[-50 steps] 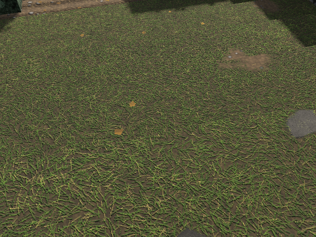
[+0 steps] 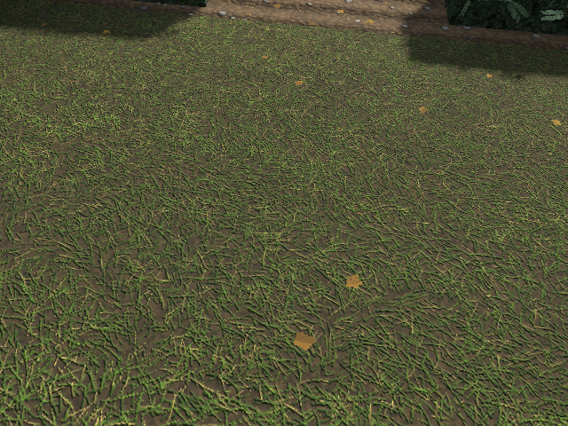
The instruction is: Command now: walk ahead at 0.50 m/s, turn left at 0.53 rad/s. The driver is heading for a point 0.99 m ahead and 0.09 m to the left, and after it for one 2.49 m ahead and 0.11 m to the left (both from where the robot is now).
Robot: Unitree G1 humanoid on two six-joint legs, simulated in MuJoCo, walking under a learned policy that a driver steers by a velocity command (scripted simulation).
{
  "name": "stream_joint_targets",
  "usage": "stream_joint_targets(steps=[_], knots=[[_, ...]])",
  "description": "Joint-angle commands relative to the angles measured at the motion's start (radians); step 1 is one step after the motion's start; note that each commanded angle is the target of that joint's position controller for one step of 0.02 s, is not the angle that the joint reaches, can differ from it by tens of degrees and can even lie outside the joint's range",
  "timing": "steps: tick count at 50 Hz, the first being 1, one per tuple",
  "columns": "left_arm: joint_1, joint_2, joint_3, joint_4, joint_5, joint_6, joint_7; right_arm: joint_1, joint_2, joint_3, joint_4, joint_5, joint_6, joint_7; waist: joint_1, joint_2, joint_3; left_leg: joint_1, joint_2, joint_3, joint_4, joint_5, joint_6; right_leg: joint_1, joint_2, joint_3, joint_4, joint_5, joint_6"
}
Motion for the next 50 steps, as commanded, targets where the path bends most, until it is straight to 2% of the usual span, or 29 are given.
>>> stream_joint_targets(steps=[1,2,3,4,5,6,8,10,11,13,16,18,19,20,21,22,23,25,27,30,36,40,42,43,44,45,47,48,50], knots=[[0.083,0.064,0.016,-0.066,0.000,0.010,-0.088,0.647,-0.294,-0.107,0.170,0.026,0.004,0.000,-0.231,0.165,-0.463,1.242,0.151,-0.198,0.408,0.808,0.319,-0.748,0.053,0.102,0.651,0.081,0.034],[-0.140,0.160,0.047,-0.152,-0.033,-0.002,-0.095,0.703,-0.243,-0.103,0.187,0.009,0.008,-0.007,-0.339,0.091,-0.360,1.168,0.147,-0.255,0.353,0.737,0.318,-0.929,0.068,0.125,0.807,0.013,0.038],[-0.312,0.164,0.042,-0.254,-0.056,-0.035,-0.082,0.650,-0.203,-0.092,0.168,0.018,0.005,-0.012,-0.355,0.039,-0.255,1.011,0.186,-0.295,0.243,0.354,0.314,-1.085,0.026,0.156,0.808,0.044,-0.004],[-0.397,0.142,0.038,-0.318,-0.054,-0.056,-0.054,0.485,-0.172,-0.076,0.119,0.054,-0.002,-0.004,-0.290,-0.052,-0.127,0.769,0.217,-0.419,0.125,-0.100,0.300,-1.164,-0.028,0.214,0.601,0.165,-0.033],[-0.390,0.122,0.031,-0.317,-0.034,-0.075,-0.004,0.328,-0.074,-0.036,0.075,0.045,-0.029,-0.004,-0.191,-0.152,-0.015,0.422,0.226,-0.408,0.040,-0.102,0.269,-1.012,-0.100,0.304,0.252,0.450,-0.065],[-0.367,0.124,0.035,-0.297,-0.031,-0.075,0.022,0.239,-0.065,-0.023,0.039,0.012,-0.042,0.010,-0.123,-0.094,0.047,0.178,0.216,-0.389,-0.032,-0.096,0.303,-0.834,-0.131,0.300,0.128,0.491,-0.080],[-0.319,0.091,0.028,-0.281,-0.034,-0.034,0.018,0.125,-0.091,-0.017,-0.001,0.040,-0.062,0.018,-0.048,-0.010,0.075,-0.130,0.135,-0.327,-0.163,-0.135,0.327,-0.574,-0.140,0.247,-0.222,0.623,-0.071],[-0.339,0.086,0.015,-0.296,-0.055,-0.005,0.008,0.088,-0.162,-0.045,-0.021,0.055,-0.071,0.033,-0.040,-0.053,0.028,-0.209,0.063,-0.277,-0.144,-0.137,0.272,-0.388,-0.086,0.198,-0.462,0.678,-0.057],[-0.371,0.082,0.004,-0.301,-0.058,0.003,0.003,0.117,-0.182,-0.057,-0.019,0.042,-0.071,0.045,-0.066,-0.053,0.023,-0.175,0.062,-0.296,-0.131,-0.144,0.259,-0.379,-0.067,0.200,-0.527,0.758,-0.056],[-0.457,0.111,0.006,-0.314,-0.056,-0.003,0.005,0.180,-0.171,-0.070,-0.012,0.034,-0.057,0.058,-0.110,-0.063,0.030,-0.091,0.053,-0.320,-0.068,-0.184,0.241,-0.406,-0.030,0.195,-0.624,0.898,-0.062],[-0.579,0.184,0.031,-0.333,-0.043,-0.033,0.005,0.235,-0.140,-0.072,-0.011,0.013,-0.035,0.054,-0.140,-0.067,0.002,0.023,0.024,-0.348,0.027,-0.232,0.187,-0.375,0.004,0.177,-0.664,0.893,-0.097],[-0.476,0.266,0.069,-0.308,-0.068,-0.062,0.019,0.205,-0.126,-0.075,-0.035,0.004,-0.041,0.044,-0.072,-0.086,-0.050,-0.046,-0.046,-0.317,0.184,-0.187,0.101,-0.132,-0.005,0.166,-0.639,0.909,-0.177],[-0.255,0.317,0.089,-0.261,-0.076,-0.073,0.030,0.170,-0.065,-0.061,-0.074,0.006,-0.050,0.044,0.017,-0.224,-0.209,-0.173,-0.177,-0.197,0.470,-0.292,0.014,0.167,-0.137,0.312,-0.666,0.989,-0.302],[-0.077,0.314,0.080,-0.240,-0.076,-0.066,0.026,0.350,0.071,-0.030,-0.073,0.001,-0.071,0.033,-0.017,-0.422,-0.472,-0.380,-0.307,-0.106,0.780,-0.901,-0.057,0.532,-0.410,0.735,-0.794,1.046,-0.546],[-0.063,0.273,0.080,-0.214,-0.051,-0.062,0.018,0.214,-0.012,-0.047,-0.070,0.022,-0.061,0.030,0.044,-0.281,-0.226,-0.596,-0.238,-0.146,0.956,-0.893,-0.037,0.372,-0.378,0.848,-0.915,0.656,-0.452],[-0.179,0.216,0.070,-0.230,-0.065,-0.059,0.011,0.164,-0.041,-0.059,-0.055,0.028,-0.053,0.002,0.005,-0.196,-0.065,-0.600,-0.165,-0.139,0.962,-0.776,-0.016,0.158,-0.331,0.712,-0.972,0.391,-0.363],[-0.285,0.147,0.051,-0.251,-0.077,-0.049,0.014,0.175,-0.053,-0.065,-0.032,0.023,-0.046,-0.025,-0.044,-0.152,-0.042,-0.523,-0.115,-0.115,0.919,-0.697,-0.014,0.019,-0.304,0.643,-1.013,0.374,-0.341],[-0.325,0.083,0.034,-0.249,-0.084,-0.050,0.031,0.147,0.002,-0.045,-0.044,-0.011,-0.039,-0.040,-0.095,-0.140,-0.046,-0.365,-0.046,-0.123,0.817,-0.641,-0.016,-0.109,-0.274,0.540,-1.081,0.565,-0.329],[-0.339,0.098,0.047,-0.241,-0.078,-0.066,0.046,0.103,0.024,-0.037,-0.063,0.004,-0.028,-0.028,-0.099,-0.118,-0.058,-0.307,-0.040,-0.097,0.693,-0.665,-0.045,-0.124,-0.232,0.430,-1.120,0.667,-0.314],[-0.329,0.140,0.071,-0.214,-0.063,-0.079,0.024,0.054,0.017,-0.033,-0.080,0.026,-0.017,-0.005,-0.095,-0.114,-0.032,-0.220,-0.045,-0.037,0.496,-0.482,-0.067,-0.185,-0.191,0.287,-1.151,0.814,-0.311],[-0.254,0.169,0.079,-0.161,-0.042,-0.070,-0.027,-0.018,-0.023,-0.041,-0.144,0.021,-0.002,0.002,-0.084,-0.146,0.006,-0.126,-0.064,-0.022,0.404,-0.403,-0.037,-0.202,-0.215,0.236,-1.087,0.834,-0.324],[-0.202,0.228,0.096,-0.131,-0.076,-0.042,-0.009,-0.063,-0.044,-0.059,-0.185,0.038,-0.025,-0.011,-0.063,-0.150,0.036,-0.027,-0.107,0.054,0.173,-0.455,-0.008,-0.099,-0.228,0.241,-0.963,0.776,-0.313],[-0.226,0.249,0.107,-0.141,-0.054,-0.039,-0.010,0.076,-0.089,-0.090,-0.163,0.055,-0.052,-0.018,-0.133,-0.133,-0.042,0.280,-0.141,0.062,0.149,-0.376,0.053,-0.233,-0.169,0.186,-0.726,0.962,-0.270],[-0.210,0.178,0.088,-0.159,-0.037,-0.046,-0.019,0.272,-0.157,-0.115,-0.120,0.036,-0.063,-0.041,-0.193,0.042,-0.208,0.565,0.002,-0.121,0.142,-0.178,0.191,-0.399,-0.058,0.092,-0.380,0.782,-0.174],[-0.160,0.048,0.054,-0.196,-0.032,-0.068,-0.038,0.434,-0.178,-0.109,-0.092,0.032,-0.065,-0.034,-0.221,0.197,-0.324,0.822,0.227,-0.588,-0.007,-0.198,0.407,-0.728,0.110,0.166,-0.126,0.243,-0.125],[-0.343,0.135,0.083,-0.225,-0.060,-0.074,-0.033,0.455,-0.120,-0.117,-0.054,0.010,-0.075,-0.031,-0.282,-0.012,-0.047,0.633,0.213,-0.538,-0.072,-0.299,0.334,-0.892,0.069,0.300,-0.040,0.296,-0.151],[-0.348,0.175,0.103,-0.220,-0.056,-0.059,-0.010,0.315,-0.038,-0.090,-0.060,0.045,-0.069,-0.023,-0.180,-0.069,-0.006,0.446,0.194,-0.356,-0.090,-0.324,0.277,-0.836,-0.031,0.258,0.015,0.423,-0.160],[-0.348,0.128,0.093,-0.229,-0.038,-0.048,-0.006,0.304,0.004,-0.068,-0.058,0.049,-0.063,-0.023,-0.153,-0.061,0.011,0.374,0.175,-0.278,-0.095,-0.281,0.254,-0.803,-0.058,0.274,-0.024,0.476,-0.162],[-0.362,0.067,0.079,-0.235,-0.033,-0.025,-0.021,0.251,0.051,-0.049,-0.073,0.026,-0.051,-0.041,-0.125,-0.071,0.022,0.239,0.129,-0.170,-0.120,-0.284,0.208,-0.750,-0.074,0.280,-0.124,0.627,-0.149]])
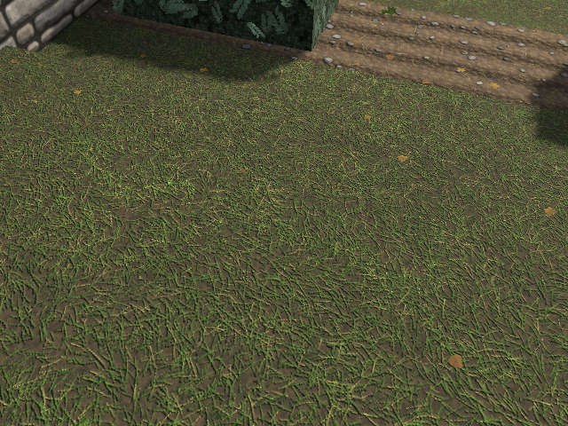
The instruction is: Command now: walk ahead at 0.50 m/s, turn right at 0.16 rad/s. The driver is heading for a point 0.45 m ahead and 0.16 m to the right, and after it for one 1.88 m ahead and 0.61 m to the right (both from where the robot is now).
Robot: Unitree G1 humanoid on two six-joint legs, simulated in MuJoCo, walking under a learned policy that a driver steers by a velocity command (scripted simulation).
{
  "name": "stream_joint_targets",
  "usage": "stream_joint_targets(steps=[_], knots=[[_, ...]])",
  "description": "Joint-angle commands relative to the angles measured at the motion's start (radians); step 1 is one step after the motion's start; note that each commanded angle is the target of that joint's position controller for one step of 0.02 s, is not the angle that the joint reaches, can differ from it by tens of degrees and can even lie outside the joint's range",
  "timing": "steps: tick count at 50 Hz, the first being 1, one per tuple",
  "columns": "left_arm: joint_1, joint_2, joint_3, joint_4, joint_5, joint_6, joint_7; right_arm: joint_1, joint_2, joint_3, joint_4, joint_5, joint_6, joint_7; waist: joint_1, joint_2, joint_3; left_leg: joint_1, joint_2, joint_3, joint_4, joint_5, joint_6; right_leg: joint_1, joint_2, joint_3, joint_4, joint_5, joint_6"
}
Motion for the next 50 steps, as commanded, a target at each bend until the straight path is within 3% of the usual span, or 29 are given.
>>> stream_joint_targets(steps=[1,3,4,6,9,11,17,19,20,21,22,23,24,25,26,27,28,29,31,34,36,37,38,39,40,42,43,46,50], knots=[[0.033,-0.054,-0.023,-0.054,0.027,0.013,-0.025,0.060,-0.007,0.011,-0.024,-0.029,0.006,-0.027,0.000,0.060,0.036,0.038,0.271,-0.197,-0.170,0.198,0.175,-0.210,-0.082,0.073,-0.034,0.245,-0.005],[-0.022,-0.038,-0.027,-0.076,0.042,0.014,-0.042,0.024,0.021,0.033,-0.031,-0.044,-0.017,-0.048,-0.012,0.050,0.043,0.007,0.231,-0.145,-0.142,0.135,0.138,-0.251,-0.088,0.098,-0.217,0.500,0.004],[-0.052,-0.023,-0.020,-0.091,0.032,0.012,-0.043,0.068,-0.008,0.032,-0.018,-0.029,-0.028,-0.053,-0.037,0.040,0.018,-0.036,0.199,-0.087,-0.110,0.109,0.140,-0.191,-0.068,0.055,-0.334,0.669,0.012],[-0.081,-0.024,-0.024,-0.110,0.032,0.027,-0.043,0.154,-0.025,0.043,0.041,-0.044,-0.021,-0.039,-0.048,0.084,0.042,-0.148,0.183,-0.046,-0.021,0.041,0.134,-0.090,-0.062,0.014,-0.445,0.912,0.017],[-0.136,0.012,-0.020,-0.147,0.037,0.039,-0.041,0.240,0.011,0.080,0.101,-0.049,-0.018,-0.019,-0.050,0.045,0.125,-0.150,0.259,-0.108,0.048,-0.011,0.142,-0.128,-0.078,0.033,-0.432,0.890,0.006],[-0.235,0.029,-0.015,-0.186,0.034,0.044,-0.032,0.327,0.014,0.098,0.145,-0.041,-0.027,-0.029,-0.090,0.040,0.156,-0.015,0.280,-0.128,0.106,-0.029,0.126,-0.224,-0.087,0.023,-0.498,0.849,-0.004],[-0.388,0.015,-0.024,-0.183,0.034,0.046,-0.039,0.435,-0.066,0.086,0.250,0.014,0.007,-0.053,-0.160,0.006,0.238,0.138,0.265,-0.108,0.244,0.145,0.076,-0.134,-0.090,-0.058,-0.757,0.601,0.016],[-0.250,0.057,-0.009,-0.093,0.026,0.037,-0.013,0.464,-0.105,0.069,0.282,0.005,0.019,-0.046,-0.136,-0.034,0.157,0.219,0.193,-0.050,0.420,0.400,0.032,0.045,-0.059,-0.093,-0.839,0.623,0.022],[-0.075,0.109,0.015,-0.026,0.014,0.016,-0.005,0.397,-0.125,0.067,0.248,0.003,0.028,-0.035,-0.048,-0.063,0.101,0.105,0.168,-0.008,0.591,0.515,-0.001,0.297,0.000,-0.177,-0.869,0.668,0.018],[0.249,0.153,0.051,0.058,0.015,0.005,0.005,0.400,-0.072,0.092,0.277,-0.071,0.036,0.009,0.084,-0.076,0.057,-0.281,0.189,0.001,0.842,0.418,-0.068,0.808,-0.041,-0.142,-0.807,1.009,-0.081],[0.514,0.251,0.079,0.124,0.027,0.019,-0.003,0.487,0.057,0.124,0.247,-0.049,0.036,0.050,0.111,-0.230,-0.352,-0.619,0.055,0.051,1.358,-0.450,-0.213,1.459,-0.278,0.078,-0.354,1.613,-0.374],[0.615,0.239,0.085,0.155,-0.003,0.033,-0.003,0.199,-0.057,0.102,0.114,0.016,0.034,0.085,0.266,-0.138,-0.540,-0.840,0.038,-0.060,1.620,-0.637,-0.266,1.647,-0.401,0.324,-0.331,1.698,-0.448],[0.571,0.219,0.093,0.127,-0.008,0.041,0.019,-0.063,-0.095,0.084,0.014,0.045,0.003,0.075,0.314,-0.014,-0.367,-1.049,0.083,-0.112,1.574,-0.631,-0.279,1.483,-0.411,0.363,-0.413,1.389,-0.397],[0.323,0.224,0.085,0.033,-0.012,0.042,0.037,-0.164,-0.134,0.072,-0.052,0.047,-0.024,0.049,0.206,0.097,-0.218,-0.920,0.150,-0.134,1.340,-0.591,-0.206,1.071,-0.366,0.295,-0.545,1.157,-0.329],[0.073,0.152,0.046,-0.031,-0.036,0.024,0.041,-0.140,-0.149,0.056,-0.068,0.001,-0.043,0.000,0.046,0.130,-0.069,-0.802,0.187,-0.178,0.957,-0.375,-0.143,0.685,-0.308,0.241,-0.667,0.939,-0.277],[-0.052,0.097,0.024,-0.073,-0.028,0.002,0.025,-0.069,-0.137,0.048,-0.015,-0.018,-0.040,-0.026,-0.054,0.080,0.057,-0.518,0.220,-0.154,0.676,-0.220,-0.100,0.248,-0.260,0.149,-0.800,0.933,-0.254],[-0.081,0.148,0.036,-0.099,-0.016,-0.009,-0.005,0.020,-0.106,0.038,0.016,0.000,-0.026,-0.038,-0.118,-0.025,0.080,-0.304,0.165,-0.090,0.577,-0.088,-0.095,0.031,-0.204,0.099,-0.851,0.989,-0.278],[-0.053,0.198,0.055,-0.107,-0.011,-0.022,-0.021,0.092,-0.108,0.038,0.039,0.025,-0.007,-0.029,-0.125,-0.072,0.047,-0.201,0.121,-0.027,0.531,-0.015,-0.104,-0.036,-0.184,0.124,-0.865,1.045,-0.304],[-0.062,0.249,0.082,-0.134,-0.015,-0.045,-0.054,0.086,-0.085,0.053,0.049,0.069,0.008,-0.015,-0.113,-0.012,0.005,-0.083,0.098,-0.042,0.303,0.149,-0.109,-0.036,-0.150,0.135,-0.879,0.924,-0.236],[-0.087,0.184,0.079,-0.148,-0.018,-0.024,-0.074,0.009,-0.105,0.047,0.034,0.043,0.008,-0.024,-0.117,-0.011,-0.005,-0.030,0.086,-0.111,0.148,0.367,-0.096,0.021,-0.126,0.194,-0.799,0.670,-0.166],[-0.113,0.153,0.074,-0.182,-0.005,-0.010,-0.074,0.000,-0.186,0.017,0.027,0.027,-0.013,-0.032,-0.129,0.022,-0.036,0.038,0.090,-0.117,0.139,0.442,-0.031,0.033,-0.055,0.191,-0.670,0.573,-0.103],[-0.106,0.123,0.065,-0.205,-0.012,-0.015,-0.072,0.038,-0.267,-0.010,0.022,0.035,-0.030,-0.041,-0.144,0.091,-0.089,0.168,0.135,-0.127,0.114,0.674,0.049,-0.004,0.031,0.156,-0.552,0.524,-0.032],[-0.045,0.038,0.040,-0.245,-0.033,-0.017,-0.064,0.121,-0.365,-0.031,-0.006,0.052,-0.043,-0.058,-0.146,0.252,-0.254,0.387,0.332,-0.324,0.000,0.989,0.250,-0.055,0.159,0.067,-0.354,0.236,0.067],[0.114,-0.036,0.021,-0.221,-0.026,-0.020,-0.040,0.078,-0.360,-0.024,-0.033,0.033,-0.040,-0.050,-0.068,0.357,-0.379,0.463,0.578,-0.581,-0.070,1.022,0.456,-0.119,0.182,0.015,-0.109,-0.378,0.108],[0.093,0.077,0.047,-0.192,-0.012,0.000,-0.019,0.007,-0.296,-0.023,-0.053,0.018,-0.036,-0.055,-0.069,0.226,-0.214,0.280,0.524,-0.535,-0.110,0.728,0.367,-0.144,0.089,0.043,0.035,-0.391,0.119],[0.116,0.114,0.057,-0.161,0.016,0.030,0.037,-0.165,-0.184,0.000,-0.107,0.072,-0.013,-0.061,-0.007,0.174,-0.163,0.077,0.405,-0.372,-0.201,0.257,0.227,-0.061,0.010,0.001,0.062,-0.288,0.148],[0.116,0.094,0.051,-0.161,0.023,0.034,0.043,-0.196,-0.171,0.006,-0.124,0.074,-0.009,-0.068,0.012,0.180,-0.135,-0.017,0.363,-0.306,-0.232,0.290,0.207,0.009,-0.005,-0.003,0.081,-0.225,0.155],[0.094,0.053,0.026,-0.173,-0.003,0.049,0.005,-0.267,-0.223,-0.021,-0.166,0.047,-0.014,-0.082,0.038,0.093,-0.095,-0.123,0.253,-0.118,-0.261,0.317,0.148,0.151,0.002,-0.097,-0.074,-0.133,0.170],[0.017,0.092,0.033,-0.203,-0.021,0.059,-0.026,-0.206,-0.248,-0.046,-0.164,0.054,-0.012,-0.064,-0.029,0.121,-0.091,-0.002,0.323,-0.209,-0.195,0.251,0.162,0.168,-0.033,-0.067,-0.403,-0.057,0.167]])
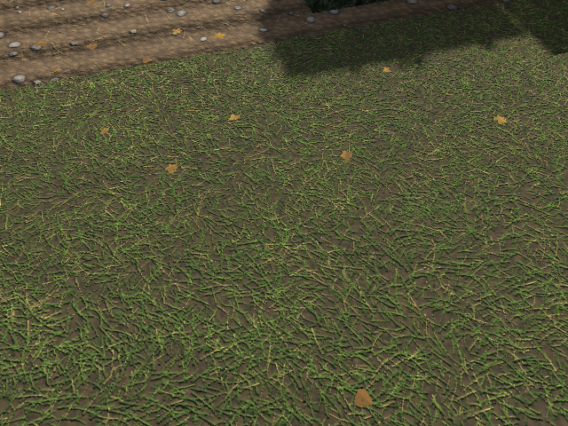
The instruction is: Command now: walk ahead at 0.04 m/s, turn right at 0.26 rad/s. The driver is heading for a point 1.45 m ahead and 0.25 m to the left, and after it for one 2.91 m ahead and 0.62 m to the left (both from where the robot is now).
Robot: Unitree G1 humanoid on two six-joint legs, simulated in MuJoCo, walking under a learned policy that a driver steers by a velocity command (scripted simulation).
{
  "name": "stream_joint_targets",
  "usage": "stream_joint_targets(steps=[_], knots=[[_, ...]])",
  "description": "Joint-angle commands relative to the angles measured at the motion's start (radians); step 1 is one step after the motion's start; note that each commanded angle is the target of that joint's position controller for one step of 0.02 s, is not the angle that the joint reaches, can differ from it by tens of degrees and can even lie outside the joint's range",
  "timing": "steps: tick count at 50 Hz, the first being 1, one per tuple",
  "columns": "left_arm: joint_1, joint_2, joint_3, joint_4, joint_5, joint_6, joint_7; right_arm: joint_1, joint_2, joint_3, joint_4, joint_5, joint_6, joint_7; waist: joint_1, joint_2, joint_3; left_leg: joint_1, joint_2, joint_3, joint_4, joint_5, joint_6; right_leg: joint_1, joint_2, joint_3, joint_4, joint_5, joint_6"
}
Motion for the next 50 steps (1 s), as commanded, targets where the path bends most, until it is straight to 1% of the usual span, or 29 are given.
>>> stream_joint_targets(steps=[1,2,3,4,5,6,7,8,9,10,11,12,13,14,15,17,18,24,25,36,50], knots=[[0.120,0.074,0.020,-0.022,-0.020,0.003,-0.010,-0.087,-0.172,-0.055,-0.094,0.004,-0.016,0.014,0.046,0.094,-0.143,0.133,0.262,-0.265,-0.061,-0.003,0.201,0.111,-0.017,0.008,-0.240,0.099,-0.026],[0.150,0.078,0.025,-0.011,-0.033,-0.001,-0.011,-0.118,-0.159,-0.049,-0.091,0.009,-0.009,0.028,0.069,0.087,-0.144,0.108,0.263,-0.274,-0.038,-0.045,0.197,0.173,-0.004,-0.007,-0.347,0.189,-0.053],[0.172,0.076,0.027,-0.006,-0.050,-0.008,-0.015,-0.137,-0.127,-0.033,-0.078,0.012,0.000,0.045,0.091,0.074,-0.144,0.050,0.256,-0.271,-0.011,-0.082,0.180,0.268,0.009,-0.021,-0.460,0.312,-0.086],[0.157,0.064,0.025,-0.023,-0.062,-0.017,-0.020,-0.099,-0.071,-0.009,-0.048,0.009,0.006,0.066,0.092,0.064,-0.156,-0.020,0.235,-0.259,0.007,-0.113,0.135,0.366,0.003,-0.010,-0.506,0.407,-0.130],[0.135,0.102,0.024,-0.069,-0.066,-0.033,-0.014,-0.007,-0.017,0.006,-0.043,0.006,0.011,0.082,0.047,-0.028,-0.219,-0.039,0.160,-0.153,0.109,-0.220,0.041,0.424,-0.157,0.161,-0.522,0.594,-0.302],[0.041,0.181,0.050,-0.095,-0.063,-0.045,-0.020,0.025,-0.067,-0.021,-0.052,0.003,0.008,0.069,-0.001,-0.126,-0.093,-0.126,0.032,-0.024,0.164,-0.241,-0.051,0.312,-0.261,0.324,-0.576,0.514,-0.436],[0.030,0.180,0.061,-0.083,-0.055,-0.048,-0.022,-0.034,-0.130,-0.042,-0.032,-0.005,0.011,0.062,0.032,-0.054,-0.062,-0.096,0.039,-0.042,0.169,-0.228,-0.066,0.257,-0.230,0.294,-0.588,0.286,-0.386],[0.025,0.161,0.060,-0.087,-0.055,-0.047,-0.022,-0.077,-0.129,-0.045,-0.048,-0.008,0.018,0.055,0.037,-0.039,-0.054,-0.066,0.036,-0.044,0.157,-0.176,-0.054,0.235,-0.174,0.257,-0.580,0.182,-0.320],[0.014,0.129,0.049,-0.094,-0.057,-0.044,-0.020,-0.087,-0.122,-0.046,-0.049,-0.005,0.020,0.050,0.034,-0.039,-0.057,-0.045,0.038,-0.046,0.155,-0.139,-0.046,0.228,-0.160,0.254,-0.571,0.186,-0.291],[0.004,0.094,0.035,-0.095,-0.059,-0.043,-0.021,-0.086,-0.095,-0.035,-0.054,-0.002,0.021,0.053,0.023,-0.050,-0.052,-0.020,0.041,-0.056,0.149,-0.115,-0.038,0.210,-0.155,0.253,-0.561,0.201,-0.272],[0.000,0.075,0.029,-0.096,-0.062,-0.039,-0.028,-0.078,-0.065,-0.023,-0.055,0.005,0.016,0.063,0.015,-0.033,-0.051,0.031,0.052,-0.061,0.133,-0.078,-0.025,0.171,-0.133,0.228,-0.548,0.176,-0.244],[0.009,0.070,0.027,-0.100,-0.061,-0.037,-0.035,-0.074,-0.062,-0.020,-0.058,0.013,0.013,0.073,0.016,-0.020,-0.051,0.072,0.062,-0.069,0.122,-0.047,-0.011,0.134,-0.095,0.196,-0.540,0.146,-0.214],[0.042,0.071,0.026,-0.090,-0.058,-0.035,-0.040,-0.071,-0.067,-0.020,-0.052,0.018,0.013,0.087,0.025,0.000,-0.061,0.109,0.069,-0.085,0.112,-0.037,0.001,0.119,-0.061,0.158,-0.536,0.122,-0.185],[0.065,0.084,0.030,-0.080,-0.055,-0.031,-0.043,-0.071,-0.067,-0.019,-0.053,0.015,0.015,0.100,0.028,-0.007,-0.063,0.130,0.069,-0.088,0.112,-0.025,0.003,0.119,-0.038,0.131,-0.529,0.126,-0.167],[0.068,0.089,0.032,-0.077,-0.052,-0.027,-0.043,-0.073,-0.076,-0.021,-0.048,0.012,0.015,0.110,0.030,-0.001,-0.069,0.138,0.066,-0.086,0.115,-0.015,-0.002,0.125,-0.030,0.116,-0.521,0.151,-0.156],[0.071,0.095,0.035,-0.073,-0.051,-0.021,-0.037,-0.086,-0.081,-0.021,-0.047,0.011,0.015,0.121,0.035,0.006,-0.084,0.150,0.058,-0.082,0.130,0.015,-0.008,0.138,-0.025,0.099,-0.506,0.209,-0.145],[0.072,0.098,0.036,-0.070,-0.052,-0.019,-0.034,-0.090,-0.083,-0.022,-0.048,0.011,0.014,0.123,0.036,0.006,-0.086,0.151,0.056,-0.081,0.136,0.023,-0.009,0.142,-0.023,0.095,-0.501,0.229,-0.143],[0.077,0.102,0.038,-0.051,-0.053,-0.011,-0.023,-0.105,-0.080,-0.023,-0.040,0.011,0.009,0.125,0.041,0.009,-0.091,0.162,0.051,-0.082,0.159,0.050,-0.007,0.151,-0.015,0.073,-0.489,0.285,-0.131],[0.075,0.101,0.037,-0.051,-0.055,-0.010,-0.021,-0.111,-0.076,-0.019,-0.039,0.012,0.006,0.124,0.043,0.013,-0.091,0.162,0.050,-0.083,0.164,0.058,-0.003,0.151,-0.013,0.070,-0.488,0.289,-0.128],[0.073,0.128,0.037,-0.013,-0.053,0.005,-0.010,-0.125,-0.099,-0.025,0.001,0.012,0.003,0.125,0.048,0.023,-0.089,0.207,0.043,-0.096,0.168,0.079,0.002,0.154,-0.008,0.045,-0.504,0.286,-0.108],[0.079,0.141,0.023,0.055,-0.050,0.022,-0.002,-0.135,-0.132,-0.029,0.072,0.010,0.004,0.130,0.055,0.022,-0.066,0.245,0.032,-0.118,0.135,0.065,0.011,0.168,-0.014,0.022,-0.536,0.249,-0.094]])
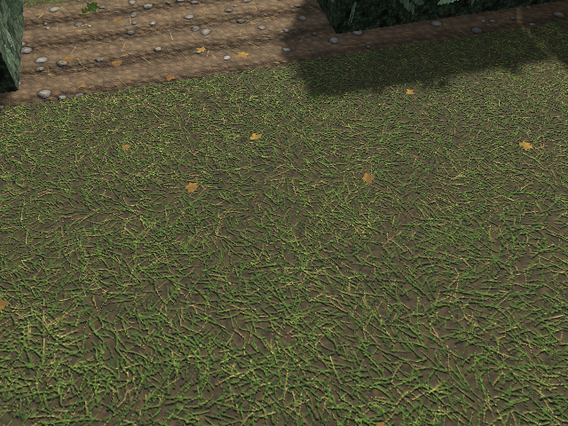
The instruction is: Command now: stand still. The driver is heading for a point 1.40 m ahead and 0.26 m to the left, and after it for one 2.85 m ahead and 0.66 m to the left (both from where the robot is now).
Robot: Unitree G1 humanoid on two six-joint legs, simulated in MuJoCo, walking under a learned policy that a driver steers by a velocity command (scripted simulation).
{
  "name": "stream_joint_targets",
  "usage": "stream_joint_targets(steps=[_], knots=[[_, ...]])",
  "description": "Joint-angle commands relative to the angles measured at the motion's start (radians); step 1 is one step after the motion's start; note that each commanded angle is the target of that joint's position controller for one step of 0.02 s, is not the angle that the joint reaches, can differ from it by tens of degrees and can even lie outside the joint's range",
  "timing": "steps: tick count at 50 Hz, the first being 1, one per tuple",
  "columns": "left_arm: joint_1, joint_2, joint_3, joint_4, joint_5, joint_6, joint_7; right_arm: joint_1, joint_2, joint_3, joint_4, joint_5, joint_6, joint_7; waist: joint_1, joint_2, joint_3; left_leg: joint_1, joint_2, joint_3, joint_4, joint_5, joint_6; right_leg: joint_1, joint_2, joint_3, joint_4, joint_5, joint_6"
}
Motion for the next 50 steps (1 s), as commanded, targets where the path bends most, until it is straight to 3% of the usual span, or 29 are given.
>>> stream_joint_targets(steps=[1,28,29,31,33,35,37,38,40,41,42,43,44,45,46,48,50], knots=[[0.023,0.134,0.028,-0.031,-0.001,-0.007,0.005,-0.032,-0.134,-0.030,-0.045,0.002,-0.013,0.000,-0.002,0.008,-0.085,0.199,0.048,-0.082,-0.046,0.247,0.019,-0.147,-0.026,0.026,-0.097,0.128,-0.027],[-0.011,0.144,-0.002,0.123,0.003,-0.009,0.013,-0.016,-0.168,-0.030,0.065,0.002,-0.008,-0.002,0.003,-0.008,-0.073,0.211,0.031,-0.108,-0.078,0.221,0.034,-0.144,-0.047,0.004,-0.098,0.121,-0.014],[0.008,0.148,0.000,0.136,0.007,-0.006,0.015,0.011,-0.178,-0.036,0.077,-0.001,-0.006,-0.005,-0.002,-0.005,-0.067,0.212,0.034,-0.117,-0.102,0.095,0.043,-0.150,-0.045,0.003,-0.104,0.038,-0.020],[0.014,0.177,0.013,0.137,0.038,-0.006,0.034,0.074,-0.243,-0.067,0.093,-0.023,-0.006,-0.027,-0.026,0.004,-0.001,0.166,0.061,-0.178,-0.165,-0.338,0.109,-0.206,-0.048,0.015,-0.079,-0.184,-0.070],[0.008,0.134,0.006,0.130,0.057,-0.021,0.056,0.133,-0.206,-0.067,0.100,-0.033,-0.016,-0.057,-0.047,0.047,0.020,0.175,0.168,-0.344,-0.251,-0.477,0.203,-0.252,-0.046,0.017,0.009,-0.199,-0.097],[-0.019,0.089,-0.005,0.118,0.057,-0.047,0.065,0.183,-0.154,-0.049,0.097,-0.022,-0.021,-0.090,-0.066,0.098,-0.006,0.236,0.279,-0.506,-0.325,-0.474,0.277,-0.277,-0.025,0.005,0.120,-0.106,-0.103],[-0.034,0.076,-0.007,0.110,0.065,-0.074,0.069,0.166,-0.129,-0.031,0.080,-0.033,-0.020,-0.118,-0.053,0.085,-0.016,0.192,0.287,-0.489,-0.351,-0.428,0.265,-0.234,-0.027,0.014,0.170,-0.153,-0.123],[0.002,0.076,-0.006,0.121,0.067,-0.083,0.066,0.123,-0.135,-0.027,0.067,-0.038,-0.014,-0.126,-0.018,0.069,-0.007,0.125,0.259,-0.432,-0.356,-0.419,0.242,-0.150,-0.020,-0.004,0.120,-0.143,-0.133],[0.089,0.069,-0.006,0.160,0.061,-0.099,0.055,0.025,-0.164,-0.029,0.045,-0.039,0.014,-0.114,0.055,0.026,0.017,-0.046,0.193,-0.314,-0.310,-0.405,0.217,0.091,0.004,-0.032,-0.080,0.030,-0.145],[0.118,0.064,-0.008,0.165,0.063,-0.108,0.050,0.021,-0.157,-0.026,0.048,-0.050,0.022,-0.096,0.067,0.021,0.002,-0.122,0.162,-0.277,-0.243,-0.369,0.210,0.192,-0.006,-0.001,-0.080,0.041,-0.147],[0.217,0.079,-0.005,0.177,0.070,-0.120,0.054,-0.032,-0.116,-0.015,0.027,-0.063,0.018,-0.082,0.119,-0.037,-0.003,-0.217,0.102,-0.199,-0.060,-0.277,0.162,0.244,-0.107,0.156,-0.120,-0.038,-0.204],[0.296,0.154,0.013,0.189,0.067,-0.125,0.059,-0.043,-0.064,-0.007,0.006,-0.072,0.005,-0.070,0.139,-0.197,0.013,-0.388,-0.021,-0.106,0.205,-0.237,0.073,0.335,-0.303,0.476,-0.249,0.018,-0.334],[0.314,0.154,0.012,0.184,0.071,-0.126,0.060,-0.027,-0.055,-0.007,0.022,-0.066,-0.012,-0.068,0.160,-0.157,0.092,-0.541,-0.019,-0.224,0.332,-0.287,0.079,0.365,-0.369,0.537,-0.340,-0.029,-0.368],[0.241,0.111,0.003,0.167,0.070,-0.127,0.060,0.019,-0.068,-0.011,0.044,-0.061,-0.019,-0.072,0.112,-0.111,0.107,-0.583,0.003,-0.240,0.437,-0.241,0.086,0.378,-0.335,0.459,-0.338,-0.047,-0.323],[0.218,0.066,-0.012,0.163,0.073,-0.123,0.058,0.048,-0.085,-0.020,0.052,-0.067,-0.020,-0.077,0.092,-0.066,0.086,-0.572,0.011,-0.213,0.496,-0.198,0.087,0.374,-0.299,0.393,-0.340,0.012,-0.301],[0.186,0.032,-0.029,0.151,0.073,-0.115,0.062,0.041,-0.053,-0.011,0.034,-0.077,-0.013,-0.073,0.044,-0.048,0.083,-0.478,0.040,-0.138,0.471,-0.111,0.081,0.282,-0.243,0.247,-0.341,0.245,-0.274],[0.204,0.022,-0.040,0.150,0.067,-0.104,0.056,-0.042,0.006,0.004,-0.004,-0.071,-0.001,-0.055,0.040,-0.068,0.086,-0.302,0.042,-0.053,0.373,-0.018,0.055,0.107,-0.170,0.118,-0.359,0.296,-0.239]])
Velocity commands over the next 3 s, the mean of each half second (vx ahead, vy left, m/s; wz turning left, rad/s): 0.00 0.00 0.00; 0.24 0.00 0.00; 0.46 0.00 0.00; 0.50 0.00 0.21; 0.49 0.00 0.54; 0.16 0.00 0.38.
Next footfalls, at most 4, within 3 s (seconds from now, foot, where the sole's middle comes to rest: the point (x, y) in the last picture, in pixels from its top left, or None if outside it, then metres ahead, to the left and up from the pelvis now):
1.18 left None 0.22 0.09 -0.77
1.58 right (359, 413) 0.57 -0.16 -0.96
2.08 left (257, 305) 0.89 0.12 -0.96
2.64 right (293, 240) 1.27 0.01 -1.14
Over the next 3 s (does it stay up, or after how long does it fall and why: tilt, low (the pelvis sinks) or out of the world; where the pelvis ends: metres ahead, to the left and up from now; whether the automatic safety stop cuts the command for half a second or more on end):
stays up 1.19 0.05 -0.38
